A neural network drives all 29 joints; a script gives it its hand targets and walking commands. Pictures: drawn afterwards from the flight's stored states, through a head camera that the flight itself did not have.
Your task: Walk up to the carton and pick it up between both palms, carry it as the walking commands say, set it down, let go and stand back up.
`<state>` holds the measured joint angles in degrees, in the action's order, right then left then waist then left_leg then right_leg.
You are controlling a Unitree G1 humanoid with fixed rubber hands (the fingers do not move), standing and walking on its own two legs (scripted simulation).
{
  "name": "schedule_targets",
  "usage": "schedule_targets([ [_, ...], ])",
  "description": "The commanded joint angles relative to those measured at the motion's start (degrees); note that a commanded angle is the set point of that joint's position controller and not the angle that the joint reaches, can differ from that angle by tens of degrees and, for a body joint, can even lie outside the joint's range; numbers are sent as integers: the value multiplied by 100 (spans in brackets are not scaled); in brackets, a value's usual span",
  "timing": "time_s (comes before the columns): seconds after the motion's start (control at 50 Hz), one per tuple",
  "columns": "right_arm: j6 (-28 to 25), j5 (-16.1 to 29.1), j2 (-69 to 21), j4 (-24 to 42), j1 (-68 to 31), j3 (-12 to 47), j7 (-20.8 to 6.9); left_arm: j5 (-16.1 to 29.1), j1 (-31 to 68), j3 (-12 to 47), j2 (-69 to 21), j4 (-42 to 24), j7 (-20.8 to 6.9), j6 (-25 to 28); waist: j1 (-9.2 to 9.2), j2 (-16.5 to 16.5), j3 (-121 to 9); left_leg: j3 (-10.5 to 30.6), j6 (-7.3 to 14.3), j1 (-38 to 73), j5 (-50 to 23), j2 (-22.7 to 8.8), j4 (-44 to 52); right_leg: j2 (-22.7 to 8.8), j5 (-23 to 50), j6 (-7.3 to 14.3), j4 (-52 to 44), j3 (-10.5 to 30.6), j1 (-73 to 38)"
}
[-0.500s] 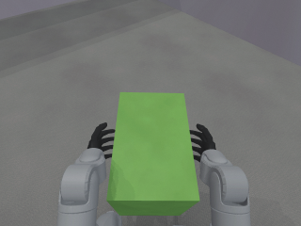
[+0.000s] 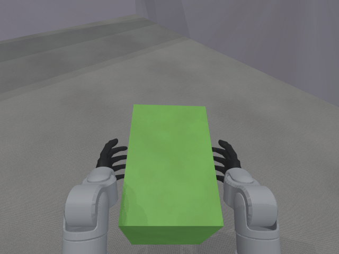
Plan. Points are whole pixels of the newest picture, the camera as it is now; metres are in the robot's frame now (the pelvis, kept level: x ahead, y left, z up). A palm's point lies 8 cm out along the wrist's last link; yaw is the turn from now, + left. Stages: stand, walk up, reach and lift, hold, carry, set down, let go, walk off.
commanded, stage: carry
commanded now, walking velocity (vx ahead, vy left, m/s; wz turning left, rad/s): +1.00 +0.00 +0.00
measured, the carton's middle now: (167, 176) +0.30 +0.01 +0.03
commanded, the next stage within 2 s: none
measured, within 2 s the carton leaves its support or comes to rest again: neither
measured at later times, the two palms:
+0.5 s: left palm (122, 110) +0.50 +0.15 +0.07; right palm (210, 116) +0.48 -0.11 +0.08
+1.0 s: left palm (153, 62) +0.83 +0.08 +0.06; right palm (214, 66) +0.83 -0.18 +0.05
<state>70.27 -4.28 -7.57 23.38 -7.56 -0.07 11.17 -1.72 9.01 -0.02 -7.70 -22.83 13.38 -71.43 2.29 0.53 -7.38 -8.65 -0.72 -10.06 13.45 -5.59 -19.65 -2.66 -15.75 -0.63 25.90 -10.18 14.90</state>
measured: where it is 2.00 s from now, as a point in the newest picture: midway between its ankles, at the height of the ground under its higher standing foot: (168, 189)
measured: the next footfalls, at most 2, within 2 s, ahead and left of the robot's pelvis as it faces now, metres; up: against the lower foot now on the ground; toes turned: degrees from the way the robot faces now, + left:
right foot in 0.02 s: +0.01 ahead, -0.13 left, +0.00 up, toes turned -9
left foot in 0.34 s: +0.30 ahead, +0.12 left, +0.00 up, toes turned +11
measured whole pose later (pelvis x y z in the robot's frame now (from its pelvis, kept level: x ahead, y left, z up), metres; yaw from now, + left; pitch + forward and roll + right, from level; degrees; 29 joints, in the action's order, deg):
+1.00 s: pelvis +0.56 -0.05 -0.02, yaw +0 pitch +2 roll +0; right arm 69.6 -3.1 -7.7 26.6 -9.0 -0.9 12.4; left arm -1.8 9.2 0.6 -7.8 -24.3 13.0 -68.6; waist 0.7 2.0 5.4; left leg -1.8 -2.0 -23.4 21.4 -4.8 -67.4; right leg -2.4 -7.3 5.2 26.6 -14.5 21.2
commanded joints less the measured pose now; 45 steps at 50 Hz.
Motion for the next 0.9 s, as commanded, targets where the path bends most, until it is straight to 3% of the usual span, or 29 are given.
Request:
schedule_targets([
  [0.0,-149,1438,-4932,519,-1889,2604,-668,1651,1794,2915,-5094,-351,-934,157,-57,-301,-960,77,273,-1272,757,-489,-1164,-396,-337,233,-838,699,-2276],
  [0.02,-136,1483,-4975,519,-1973,2698,-666,1561,1619,2804,-5042,-329,-930,177,32,-1007,-807,-24,26,-2461,886,-204,-2459,-1395,-1283,539,-1239,2351,-2687],
  [0.04,-83,1542,-4874,685,-2045,2949,-683,1502,1691,2797,-4976,-336,-863,212,8,-2009,-416,-79,-213,-4346,1389,168,-2938,-2427,-1362,1227,-1700,3997,-3195],
  [0.06,-132,1674,-5015,776,-2298,3013,-729,1560,1890,2869,-5174,-480,-854,272,-11,-1027,-338,603,-184,-4318,1129,-175,-3517,-2319,-454,1274,-1486,3549,-2978],
  [0.08,-193,1749,-5096,838,-2413,3086,-775,1537,2022,2881,-5259,-607,-865,340,-56,-570,-293,715,-202,-3981,768,-244,-3315,-2031,-286,1107,-1380,2907,-2573],
  [0.1,-275,1823,-5195,957,-2513,3131,-808,1560,2149,2914,-5338,-812,-878,426,-72,-398,-297,576,-228,-3662,468,-309,-3018,-1807,-392,1003,-1439,2278,-2272],
  [0.14,-397,1920,-5384,1210,-2506,3222,-828,1612,2094,2966,-5489,-998,-892,527,-75,-675,-385,296,-292,-3116,168,-244,-2431,-1495,-353,959,-1563,1653,-1915],
  [0.22,-434,1853,-5264,1263,-2147,3238,-813,1593,1746,3057,-5373,-1115,-875,584,-50,-821,-391,-51,-227,-2441,-459,-111,-1533,-1415,236,1013,-1757,1238,-1904],
  [0.28,-383,1756,-5103,1214,-1921,3124,-806,1586,1592,3093,-5216,-1150,-873,528,-58,-866,-302,-433,-115,-1680,-623,124,-948,-1300,1377,870,-1537,751,-1776],
  [0.3,-357,1722,-5057,1165,-1858,3066,-799,1586,1552,3109,-5150,-1163,-870,503,-102,-824,-420,-580,-63,-1055,-737,231,-708,-1218,1998,749,-1172,492,-1611],
  [0.32,-335,1679,-4996,1066,-1729,2983,-781,1587,1503,3134,-5086,-1184,-868,473,-185,-567,-713,-631,-14,-65,-699,306,-488,-1019,2540,560,-335,165,-1328],
  [0.34,-322,1632,-4933,902,-1516,2889,-757,1582,1481,3179,-4982,-1231,-878,437,-306,-167,-1211,-289,103,1402,-417,202,-604,-785,2818,287,898,-66,-595],
  [0.36,-342,1576,-4866,710,-1430,2746,-752,1596,1618,3260,-4910,-1312,-902,414,-451,966,-1574,1828,648,2760,1120,-910,-88,-245,1984,-1,2639,-29,1117],
  [0.38,-381,1565,-4868,770,-1474,2770,-745,1627,1618,3331,-4941,-1356,-940,421,-361,1676,-1842,3744,943,3093,1134,-1884,790,418,-460,-74,3779,526,1976],
  [0.4,-391,1533,-5022,900,-1597,2770,-737,1685,1779,3351,-5117,-1331,-958,443,-334,1052,-1761,3381,938,2739,152,-2027,644,15,-519,44,4377,1100,2134],
  [0.42,-411,1486,-5136,866,-1652,2756,-764,1750,1900,3391,-5331,-1246,-1014,445,-377,539,-1611,2994,911,2381,-231,-1983,467,-234,-362,39,4388,1308,2249],
  [0.44,-434,1575,-5318,903,-1808,2849,-804,1770,1981,3366,-5513,-1215,-1049,475,-382,194,-1367,2562,760,2030,-131,-1855,468,-442,-152,44,4098,1402,2332],
  [0.48,-460,1658,-5400,858,-1805,2842,-865,1730,1904,3297,-5708,-957,-1058,509,-342,411,-1089,1807,504,1722,45,-1543,705,-586,184,30,3497,1282,2261],
  [0.56,-435,1741,-5238,899,-1846,2761,-934,1553,1733,3198,-5723,-805,-945,554,-321,714,-648,1073,602,1494,194,-1387,1065,-566,580,-43,2924,870,2470],
  [0.66,-305,1761,-5057,879,-1801,2749,-951,1437,1652,3134,-5559,-791,-854,448,-373,794,127,285,630,1411,-571,-1053,1276,-489,1163,-78,1504,375,2340],
  [0.72,-219,1726,-5002,882,-1761,2766,-873,1367,1678,3060,-5379,-810,-821,350,-402,837,282,-198,551,1576,-2549,-951,857,-246,1406,14,704,-143,1869],
  [0.76,-193,1720,-5007,968,-1735,2796,-845,1399,1795,3080,-5306,-925,-839,303,-361,1063,49,-485,395,1540,-4420,-985,254,109,1382,122,536,-510,981],
  [0.78,-191,1733,-5027,1070,-1777,2833,-837,1411,1748,3074,-5307,-949,-852,291,-263,1103,-191,-665,285,1449,-4982,-927,-348,290,1491,158,403,-670,294],
  [0.8,-186,1723,-5044,1148,-1770,2857,-832,1422,1650,3046,-5300,-938,-864,280,-129,941,-642,-825,133,1169,-4845,-670,-1392,466,1678,199,49,-814,-850],
  [0.82,-174,1708,-5002,1196,-1822,2825,-823,1453,1674,3031,-5277,-1024,-888,277,33,548,-1109,-678,48,587,-3815,-419,-2648,329,1626,104,-122,-652,-1973],
  [0.84,-153,1678,-5004,1157,-1909,2792,-807,1497,1743,2982,-5223,-1053,-922,277,51,-191,-1339,-247,-63,-567,-1167,-22,-4062,-781,2594,31,19,842,-2872],
  [0.86,-93,1678,-5018,1140,-1765,2999,-792,1496,1627,2930,-5120,-924,-925,263,-103,-2076,-1660,387,-199,-2118,1362,780,-5329,-2321,3489,848,-846,3467,-3438],
  [0.88,-103,1663,-5241,1001,-1701,2994,-777,1611,1597,2986,-5282,-912,-965,283,-138,-1377,-2026,1027,-50,-2313,1375,318,-5792,-2282,4085,1093,-562,3047,-3556],
])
